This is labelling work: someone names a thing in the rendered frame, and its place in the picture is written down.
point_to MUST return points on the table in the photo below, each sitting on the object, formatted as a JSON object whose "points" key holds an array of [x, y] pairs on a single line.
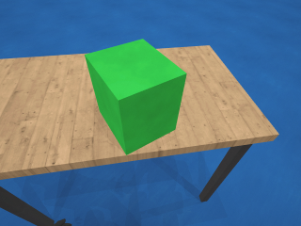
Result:
{"points": [[50, 120]]}

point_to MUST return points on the carton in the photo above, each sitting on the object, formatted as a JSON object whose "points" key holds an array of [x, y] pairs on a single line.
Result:
{"points": [[138, 92]]}

